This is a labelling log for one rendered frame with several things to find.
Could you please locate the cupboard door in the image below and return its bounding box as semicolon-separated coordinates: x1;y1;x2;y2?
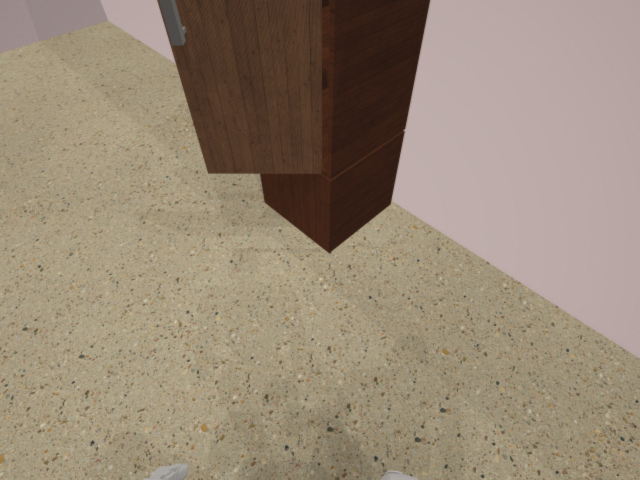
157;0;322;174

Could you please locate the handle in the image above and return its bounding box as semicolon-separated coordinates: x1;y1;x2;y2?
159;0;186;45

